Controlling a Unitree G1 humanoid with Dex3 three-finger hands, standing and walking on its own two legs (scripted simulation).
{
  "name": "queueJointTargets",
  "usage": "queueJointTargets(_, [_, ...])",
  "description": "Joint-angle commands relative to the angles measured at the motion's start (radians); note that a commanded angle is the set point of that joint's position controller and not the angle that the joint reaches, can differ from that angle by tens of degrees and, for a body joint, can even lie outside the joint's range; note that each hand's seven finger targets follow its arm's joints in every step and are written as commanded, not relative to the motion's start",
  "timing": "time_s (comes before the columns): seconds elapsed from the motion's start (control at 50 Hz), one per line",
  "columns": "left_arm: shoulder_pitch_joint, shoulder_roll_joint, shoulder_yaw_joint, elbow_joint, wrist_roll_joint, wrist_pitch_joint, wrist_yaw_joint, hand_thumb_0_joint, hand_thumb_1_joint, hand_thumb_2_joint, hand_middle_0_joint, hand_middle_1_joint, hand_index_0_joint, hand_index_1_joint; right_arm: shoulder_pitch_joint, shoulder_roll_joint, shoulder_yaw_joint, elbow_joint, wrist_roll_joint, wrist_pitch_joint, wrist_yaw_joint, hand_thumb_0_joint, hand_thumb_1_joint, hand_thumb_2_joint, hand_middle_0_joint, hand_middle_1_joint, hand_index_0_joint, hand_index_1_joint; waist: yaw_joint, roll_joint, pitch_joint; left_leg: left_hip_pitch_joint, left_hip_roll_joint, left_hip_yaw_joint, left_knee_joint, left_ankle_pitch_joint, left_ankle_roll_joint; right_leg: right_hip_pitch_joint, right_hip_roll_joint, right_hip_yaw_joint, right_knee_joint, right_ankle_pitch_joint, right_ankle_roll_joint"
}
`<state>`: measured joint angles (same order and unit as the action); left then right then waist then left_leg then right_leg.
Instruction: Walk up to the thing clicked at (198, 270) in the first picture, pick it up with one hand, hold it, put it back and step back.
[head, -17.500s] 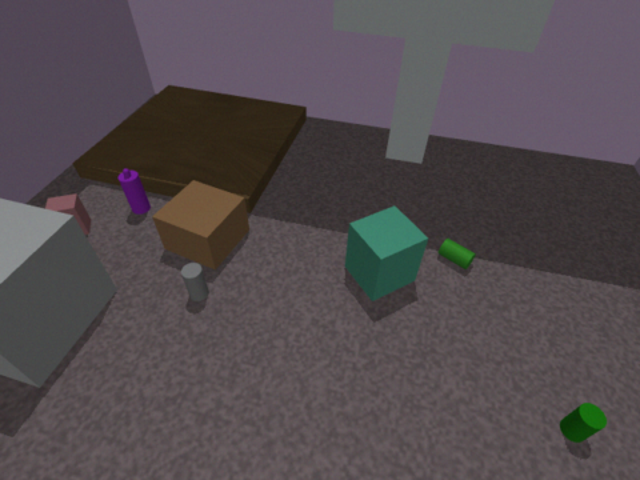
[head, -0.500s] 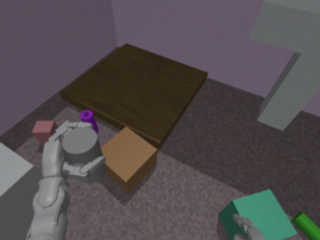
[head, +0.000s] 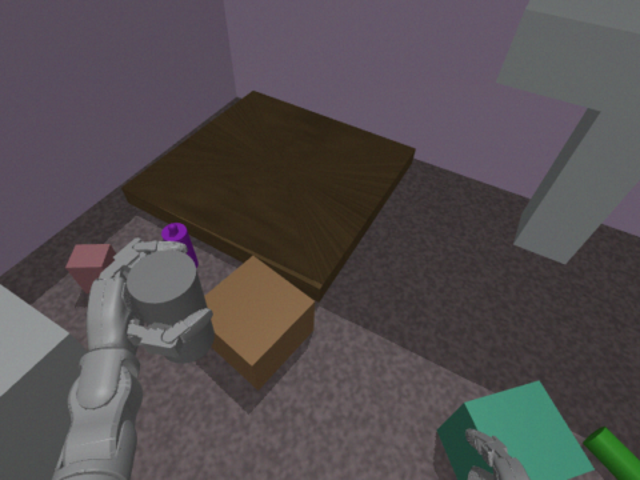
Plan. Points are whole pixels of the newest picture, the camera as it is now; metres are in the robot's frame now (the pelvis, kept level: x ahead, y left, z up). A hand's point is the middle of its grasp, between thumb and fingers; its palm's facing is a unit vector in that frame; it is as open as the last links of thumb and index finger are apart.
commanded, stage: hold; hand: left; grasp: from the side
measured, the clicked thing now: (176, 310) +0.33 +0.17 +0.04
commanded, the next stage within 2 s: crouch in 1.70 s
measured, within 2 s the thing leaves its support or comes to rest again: neither
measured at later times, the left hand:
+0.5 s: hand (167, 306) +0.33 +0.17 +0.06, palm faces +0.11 -0.99 +0.00, open 10.2 cm
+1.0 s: hand (169, 303) +0.33 +0.17 +0.06, palm faces +0.11 -0.99 +0.01, open 10.2 cm
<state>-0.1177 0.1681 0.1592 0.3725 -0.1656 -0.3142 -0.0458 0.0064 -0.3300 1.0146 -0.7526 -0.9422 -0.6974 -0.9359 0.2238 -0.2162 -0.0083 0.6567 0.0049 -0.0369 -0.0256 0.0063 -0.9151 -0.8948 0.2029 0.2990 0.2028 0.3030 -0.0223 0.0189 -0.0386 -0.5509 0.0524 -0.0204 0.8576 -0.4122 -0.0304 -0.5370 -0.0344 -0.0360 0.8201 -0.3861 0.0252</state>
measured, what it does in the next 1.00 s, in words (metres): stands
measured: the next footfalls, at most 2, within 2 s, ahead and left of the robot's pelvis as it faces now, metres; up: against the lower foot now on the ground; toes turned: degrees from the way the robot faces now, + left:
none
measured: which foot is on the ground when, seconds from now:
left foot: down 0.00-1.00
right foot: down 0.00-1.00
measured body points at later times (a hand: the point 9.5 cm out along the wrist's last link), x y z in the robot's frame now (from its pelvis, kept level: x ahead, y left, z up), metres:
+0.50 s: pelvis +0.00 +0.00 +0.00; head +0.03 +0.01 +0.45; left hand +0.31 +0.23 +0.06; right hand +0.14 -0.24 -0.10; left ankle +0.01 +0.14 -0.70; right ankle +0.02 -0.14 -0.70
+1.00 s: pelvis +0.00 +0.00 +0.00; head +0.04 +0.01 +0.45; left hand +0.32 +0.22 +0.06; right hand +0.14 -0.24 -0.10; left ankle +0.01 +0.14 -0.70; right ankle +0.02 -0.14 -0.70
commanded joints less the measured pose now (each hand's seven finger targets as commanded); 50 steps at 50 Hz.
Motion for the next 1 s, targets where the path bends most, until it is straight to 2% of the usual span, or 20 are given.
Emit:
queueJointTargets(0.0, [-0.264, 0.131, 0.045, -0.222, -0.014, -0.080, -0.002, 0.000, 0.202, 1.147, -1.219, -1.340, -1.243, -1.330, -0.050, -0.125, -0.043, -0.133, 0.001, -0.041, -0.012, 0.000, -0.905, -0.899, 0.200, 0.300, 0.200, 0.300, 0.008, 0.003, -0.240, 0.105, -0.041, 0.025, -0.143, 0.165, 0.027, 0.129, 0.035, -0.010, -0.128, 0.193, -0.025])
queueJointTargets(0.02, [-0.262, 0.118, 0.033, -0.194, -0.011, -0.076, -0.003, 0.000, 0.207, 1.151, -1.225, -1.345, -1.249, -1.335, -0.042, -0.133, -0.048, -0.129, 0.001, -0.042, -0.012, 0.000, -0.908, -0.900, 0.200, 0.300, 0.200, 0.300, -0.005, -0.004, -0.233, 0.110, -0.036, 0.021, -0.144, 0.164, 0.026, 0.115, 0.039, -0.013, -0.122, 0.190, -0.027])
queueJointTargets(0.04, [-0.224, 0.122, 0.044, -0.181, -0.014, -0.076, -0.006, 0.000, 0.203, 1.159, -1.221, -1.343, -1.243, -1.334, -0.043, -0.133, -0.049, -0.129, 0.002, -0.041, -0.010, 0.000, -0.902, -0.899, 0.200, 0.300, 0.200, 0.300, 0.007, -0.008, -0.237, 0.103, -0.037, 0.020, -0.144, 0.175, 0.025, 0.124, 0.040, -0.017, -0.121, 0.196, -0.028])
queueJointTargets(0.12, [-0.217, 0.110, 0.034, -0.199, -0.023, -0.074, -0.011, 0.000, 0.182, 1.152, -1.220, -1.342, -1.243, -1.333, -0.034, -0.133, -0.050, -0.129, 0.003, -0.041, -0.008, 0.000, -0.906, -0.899, 0.200, 0.300, 0.200, 0.300, 0.004, -0.017, -0.263, 0.116, -0.037, 0.024, -0.127, 0.246, 0.025, 0.138, 0.040, -0.014, -0.112, 0.266, -0.027])
queueJointTargets(0.2, [-0.282, 0.123, 0.042, -0.258, -0.021, -0.098, 0.002, 0.000, 0.204, 1.142, -1.202, -1.319, -1.222, -1.313, -0.033, -0.127, -0.048, -0.126, 0.001, -0.047, -0.007, 0.000, -0.907, -0.901, 0.200, 0.300, 0.200, 0.300, 0.001, -0.017, -0.276, 0.121, -0.039, 0.026, -0.125, 0.234, 0.027, 0.147, 0.036, -0.010, -0.111, 0.265, -0.024])
queueJointTargets(0.22, [-0.309, 0.152, 0.067, -0.268, -0.016, -0.107, 0.007, 0.000, 0.207, 1.142, -1.199, -1.316, -1.217, -1.311, -0.032, -0.121, -0.044, -0.121, -0.002, -0.045, -0.008, 0.000, -0.911, -0.902, 0.200, 0.300, 0.200, 0.300, 0.006, 0.007, -0.281, 0.119, -0.041, 0.027, -0.121, 0.234, 0.026, 0.141, 0.035, -0.007, -0.110, 0.263, -0.025])
queueJointTargets(0.3, [-0.282, 0.146, 0.061, -0.247, -0.009, -0.114, 0.007, 0.000, 0.205, 1.153, -1.205, -1.325, -1.224, -1.320, -0.046, -0.123, -0.044, -0.126, -0.002, -0.044, -0.011, 0.000, -0.908, -0.902, 0.199, 0.300, 0.200, 0.300, 0.000, -0.009, -0.256, 0.117, -0.042, 0.028, -0.129, 0.203, 0.029, 0.137, 0.034, -0.005, -0.123, 0.235, -0.022])
queueJointTargets(0.36, [-0.210, 0.100, 0.016, -0.183, -0.007, -0.098, -0.010, 0.000, 0.225, 1.156, -1.217, -1.338, -1.238, -1.329, -0.048, -0.127, -0.047, -0.127, -0.001, -0.039, -0.012, 0.000, -0.906, -0.900, 0.200, 0.300, 0.200, 0.300, -0.004, -0.019, -0.225, 0.105, -0.041, 0.029, -0.139, 0.177, 0.029, 0.127, 0.036, -0.008, -0.132, 0.209, -0.025])
queueJointTargets(0.38, [-0.215, 0.106, 0.024, -0.173, -0.009, -0.094, -0.014, 0.000, 0.236, 1.173, -1.218, -1.348, -1.240, -1.339, -0.041, -0.127, -0.048, -0.121, -0.002, -0.039, -0.013, 0.000, -0.904, -0.900, 0.200, 0.300, 0.200, 0.300, -0.008, -0.028, -0.239, 0.099, -0.041, 0.030, -0.130, 0.190, 0.032, 0.128, 0.035, -0.005, -0.132, 0.226, -0.023])
queueJointTargets(0.4, [-0.244, 0.090, -0.004, -0.192, -0.008, -0.094, -0.019, 0.000, 0.217, 1.166, -1.224, -1.348, -1.245, -1.340, -0.041, -0.131, -0.050, -0.122, 0.000, -0.040, -0.011, 0.000, -0.907, -0.901, 0.200, 0.300, 0.200, 0.300, -0.018, -0.021, -0.218, 0.102, -0.038, 0.026, -0.139, 0.175, 0.030, 0.115, 0.037, -0.009, -0.129, 0.211, -0.026])
queueJointTargets(0.48, [-0.297, 0.115, 0.023, -0.228, -0.018, -0.102, -0.013, 0.000, 0.179, 1.142, -1.212, -1.329, -1.234, -1.321, -0.038, -0.136, -0.053, -0.124, 0.001, -0.044, -0.005, 0.000, -0.904, -0.900, 0.200, 0.300, 0.200, 0.300, -0.008, 0.015, -0.261, 0.130, -0.029, 0.006, -0.157, 0.156, 0.022, 0.110, 0.044, -0.025, -0.112, 0.178, -0.032])
queueJointTargets(0.5, [-0.293, 0.112, 0.029, -0.224, -0.023, -0.107, -0.010, 0.000, 0.200, 1.140, -1.215, -1.330, -1.238, -1.321, -0.042, -0.132, -0.049, -0.121, 0.002, -0.048, -0.003, 0.000, -0.904, -0.900, 0.200, 0.300, 0.200, 0.300, 0.000, 0.016, -0.223, 0.106, -0.031, 0.007, -0.158, 0.150, 0.022, 0.107, 0.043, -0.026, -0.111, 0.172, -0.032])
queueJointTargets(0.54, [-0.305, 0.144, 0.057, -0.251, -0.018, -0.118, 0.005, 0.000, 0.169, 1.141, -1.213, -1.334, -1.236, -1.325, -0.040, -0.130, -0.050, -0.124, 0.000, -0.048, -0.003, 0.000, -0.914, -0.902, 0.200, 0.300, 0.200, 0.300, 0.009, 0.022, -0.275, 0.123, -0.035, 0.009, -0.146, 0.189, 0.021, 0.131, 0.041, -0.023, -0.107, 0.203, -0.032])
queueJointTargets(0.58, [-0.259, 0.145, 0.058, -0.248, -0.013, -0.115, 0.011, 0.000, 0.159, 1.146, -1.206, -1.332, -1.226, -1.326, -0.034, -0.126, -0.047, -0.126, -0.001, -0.045, -0.007, 0.000, -0.915, -0.903, 0.200, 0.300, 0.200, 0.300, 0.011, 0.004, -0.304, 0.138, -0.039, 0.018, -0.130, 0.244, 0.024, 0.163, 0.038, -0.016, -0.111, 0.260, -0.027])
queueJointTargets(0.6, [-0.253, 0.112, 0.022, -0.245, -0.011, -0.115, 0.007, 0.000, 0.158, 1.153, -1.210, -1.340, -1.231, -1.333, -0.039, -0.128, -0.047, -0.131, 0.000, -0.046, -0.006, 0.000, -0.913, -0.903, 0.200, 0.300, 0.200, 0.300, -0.001, 0.002, -0.282, 0.147, -0.036, 0.016, -0.136, 0.249, 0.022, 0.152, 0.041, -0.019, -0.106, 0.265, -0.028])
queueJointTargets(0.62, [-0.224, 0.131, 0.047, -0.210, -0.011, -0.109, 0.009, 0.000, 0.161, 1.161, -1.210, -1.338, -1.227, -1.334, -0.042, -0.129, -0.048, -0.124, 0.001, -0.043, -0.008, 0.000, -0.913, -0.903, 0.200, 0.300, 0.200, 0.300, 0.007, -0.013, -0.275, 0.126, -0.039, 0.021, -0.130, 0.247, 0.025, 0.155, 0.038, -0.015, -0.114, 0.268, -0.026])
queueJointTargets(0.76, [-0.294, 0.111, 0.015, -0.222, -0.014, -0.108, -0.012, 0.000, 0.178, 1.173, -1.216, -1.342, -1.233, -1.340, -0.045, -0.129, -0.049, -0.122, 0.001, -0.038, -0.006, 0.000, -0.907, -0.903, 0.199, 0.300, 0.200, 0.300, -0.011, -0.007, -0.221, 0.111, -0.037, 0.021, -0.142, 0.170, 0.028, 0.107, 0.036, -0.012, -0.130, 0.200, -0.027])
queueJointTargets(0.82, [-0.286, 0.124, 0.036, -0.236, -0.021, -0.111, -0.007, 0.000, 0.184, 1.165, -1.214, -1.341, -1.233, -1.337, -0.034, -0.130, -0.049, -0.124, 0.002, -0.043, -0.007, 0.000, -0.912, -0.903, 0.200, 0.300, 0.200, 0.300, 0.000, 0.000, -0.296, 0.146, -0.040, 0.023, -0.136, 0.216, 0.026, 0.151, 0.035, -0.010, -0.125, 0.241, -0.027])
queueJointTargets(0.88, [-0.242, 0.121, 0.033, -0.214, -0.013, -0.107, -0.003, 0.000, 0.144, 1.153, -1.184, -1.323, -1.204, -1.318, -0.028, -0.127, -0.048, -0.119, -0.002, -0.042, -0.008, 0.000, -0.912, -0.903, 0.200, 0.300, 0.200, 0.300, -0.001, -0.003, -0.292, 0.137, -0.039, 0.021, -0.123, 0.269, 0.027, 0.160, 0.036, -0.014, -0.112, 0.294, -0.025])
queueJointTargets(0.98, [-0.240, 0.116, 0.037, -0.202, -0.014, -0.111, -0.004, 0.000, 0.158, 1.167, -1.196, -1.329, -1.214, -1.327, -0.044, -0.128, -0.049, -0.123, 0.001, -0.034, -0.002, 0.000, -0.905, -0.902, 0.200, 0.300, 0.200, 0.300, 0.007, 0.004, -0.229, 0.105, -0.037, 0.023, -0.142, 0.190, 0.025, 0.121, 0.037, -0.014, -0.120, 0.211, -0.030])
